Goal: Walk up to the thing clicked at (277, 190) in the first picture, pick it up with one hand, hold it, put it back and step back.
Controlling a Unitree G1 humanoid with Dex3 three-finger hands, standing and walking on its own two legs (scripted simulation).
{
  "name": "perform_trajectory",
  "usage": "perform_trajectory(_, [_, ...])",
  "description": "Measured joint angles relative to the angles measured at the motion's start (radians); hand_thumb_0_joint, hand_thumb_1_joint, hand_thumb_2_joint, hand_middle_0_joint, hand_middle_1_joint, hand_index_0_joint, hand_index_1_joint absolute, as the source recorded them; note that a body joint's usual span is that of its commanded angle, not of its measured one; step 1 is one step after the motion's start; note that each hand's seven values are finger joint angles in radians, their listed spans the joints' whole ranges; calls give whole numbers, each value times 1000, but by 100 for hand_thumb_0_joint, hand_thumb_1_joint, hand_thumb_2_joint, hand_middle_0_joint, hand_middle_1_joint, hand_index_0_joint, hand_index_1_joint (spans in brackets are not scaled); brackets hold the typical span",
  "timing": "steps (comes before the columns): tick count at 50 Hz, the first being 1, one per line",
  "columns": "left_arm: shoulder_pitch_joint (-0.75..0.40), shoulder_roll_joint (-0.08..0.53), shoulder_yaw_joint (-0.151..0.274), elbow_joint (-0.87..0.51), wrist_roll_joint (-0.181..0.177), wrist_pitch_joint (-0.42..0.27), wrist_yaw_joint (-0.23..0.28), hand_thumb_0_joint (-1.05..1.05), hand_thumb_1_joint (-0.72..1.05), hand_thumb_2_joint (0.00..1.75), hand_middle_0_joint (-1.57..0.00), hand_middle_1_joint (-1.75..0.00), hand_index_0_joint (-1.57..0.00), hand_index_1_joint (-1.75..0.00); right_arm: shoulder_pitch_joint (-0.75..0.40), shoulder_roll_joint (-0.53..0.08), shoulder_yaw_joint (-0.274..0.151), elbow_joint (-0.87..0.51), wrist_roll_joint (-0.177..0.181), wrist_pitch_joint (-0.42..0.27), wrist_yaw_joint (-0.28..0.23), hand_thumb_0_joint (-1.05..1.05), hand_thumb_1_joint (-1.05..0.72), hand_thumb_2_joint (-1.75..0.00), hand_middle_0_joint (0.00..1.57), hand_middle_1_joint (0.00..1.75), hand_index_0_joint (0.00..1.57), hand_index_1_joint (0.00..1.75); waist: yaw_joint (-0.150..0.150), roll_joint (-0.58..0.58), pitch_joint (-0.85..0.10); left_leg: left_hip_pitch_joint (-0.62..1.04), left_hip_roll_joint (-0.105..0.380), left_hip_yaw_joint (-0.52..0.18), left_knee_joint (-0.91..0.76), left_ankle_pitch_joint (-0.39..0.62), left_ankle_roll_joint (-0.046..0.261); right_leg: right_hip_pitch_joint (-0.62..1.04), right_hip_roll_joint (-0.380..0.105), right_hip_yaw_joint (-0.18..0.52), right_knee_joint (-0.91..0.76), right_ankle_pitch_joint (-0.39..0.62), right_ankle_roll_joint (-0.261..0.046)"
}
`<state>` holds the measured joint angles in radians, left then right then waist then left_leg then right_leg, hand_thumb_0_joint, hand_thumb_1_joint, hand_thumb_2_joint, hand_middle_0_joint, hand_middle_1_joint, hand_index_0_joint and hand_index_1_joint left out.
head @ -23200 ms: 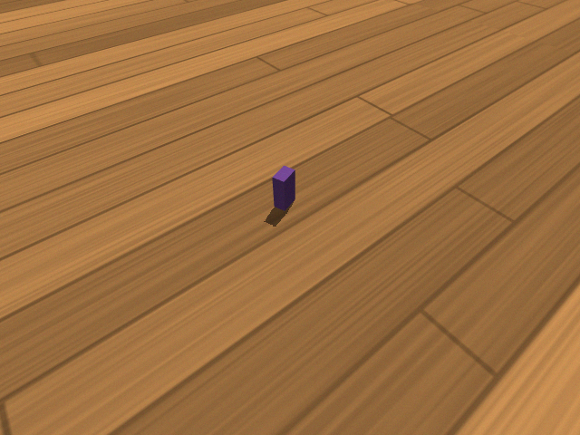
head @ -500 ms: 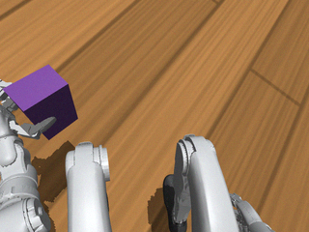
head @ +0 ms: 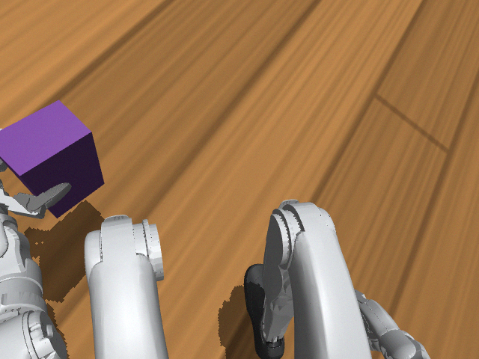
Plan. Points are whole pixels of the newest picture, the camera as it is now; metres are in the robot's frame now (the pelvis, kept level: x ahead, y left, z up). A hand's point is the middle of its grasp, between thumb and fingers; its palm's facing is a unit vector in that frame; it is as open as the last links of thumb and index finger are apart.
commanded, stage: lower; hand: left
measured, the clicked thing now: (57, 166) +0.41 +0.27 -0.11
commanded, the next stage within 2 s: loosen in 1.20 s
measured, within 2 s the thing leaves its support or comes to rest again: rests again in 1.82 s
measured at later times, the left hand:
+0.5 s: hand (40, 174) +0.41 +0.31 -0.15, palm faces +0.40 -0.92 -0.04, open 10.4 cm
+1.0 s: hand (47, 174) +0.42 +0.30 -0.18, palm faces +0.41 -0.91 -0.05, open 10.3 cm
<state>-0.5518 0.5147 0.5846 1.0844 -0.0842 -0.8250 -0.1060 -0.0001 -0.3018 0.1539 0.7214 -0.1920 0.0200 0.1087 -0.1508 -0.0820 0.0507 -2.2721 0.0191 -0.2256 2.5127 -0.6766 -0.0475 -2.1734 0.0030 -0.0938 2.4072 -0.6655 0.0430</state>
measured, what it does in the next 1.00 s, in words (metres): stands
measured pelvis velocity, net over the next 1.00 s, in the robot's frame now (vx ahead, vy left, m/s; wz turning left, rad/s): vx -0.01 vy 0.02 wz -0.09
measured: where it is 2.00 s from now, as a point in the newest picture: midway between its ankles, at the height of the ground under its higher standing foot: (206, 341)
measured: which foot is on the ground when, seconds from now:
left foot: down 0.00-1.00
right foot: down 0.00-1.00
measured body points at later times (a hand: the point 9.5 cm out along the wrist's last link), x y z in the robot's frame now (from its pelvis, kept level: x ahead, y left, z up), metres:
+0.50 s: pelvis +0.00 +0.01 -0.02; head +0.23 +0.14 +0.35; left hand +0.39 +0.35 -0.15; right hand +0.14 -0.26 -0.08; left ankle +0.08 +0.14 -0.27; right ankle +0.11 -0.13 -0.27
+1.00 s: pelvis -0.01 +0.02 -0.02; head +0.23 +0.17 +0.33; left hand +0.39 +0.35 -0.17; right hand +0.13 -0.25 -0.07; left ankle +0.08 +0.14 -0.27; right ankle +0.11 -0.13 -0.27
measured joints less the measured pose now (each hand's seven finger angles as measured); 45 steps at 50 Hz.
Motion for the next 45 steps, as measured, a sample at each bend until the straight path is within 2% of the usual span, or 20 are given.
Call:
perform_trajectory(7, [-13,36,10,80,-10,-33,6,0,-61,102,-83,-126,-82,-124,-23,-7,39,-9,-14,0,8,0,-92,-91,21,30,21,30,-16,-15,31,-4,3,-17,28,-1,3,-1,11,-10,14,9,8])
perform_trajectory(16, [-15,100,30,121,14,-78,11,0,-61,102,-83,-126,-82,-125,-51,-16,97,-34,-49,0,16,0,-92,-91,21,30,21,30,-41,-65,90,0,-1,-48,69,-9,2,15,20,-31,31,12,11])
perform_trajectory(26, [-16,145,31,148,11,-116,53,0,-61,102,-83,-125,-83,-123,-79,-35,143,-50,-82,-1,24,0,-92,-91,21,30,21,30,-55,-88,131,14,-9,-76,88,-20,1,47,22,-53,29,3,16])
perform_trajectory(38, [-34,193,35,220,28,-155,101,0,-60,101,-83,-124,-83,-123,-112,-41,201,-79,-111,1,34,0,-91,-90,21,30,21,30,-69,-115,169,23,-7,-105,110,-16,7,65,37,-73,26,23,27])
perform_trajectory(45, [-30,220,33,226,43,-168,120,0,-58,100,-82,-124,-82,-123,-117,-39,225,-87,-123,0,38,0,-90,-90,21,30,21,30,-72,-132,184,29,-6,-118,119,-19,10,76,42,-83,21,26,22])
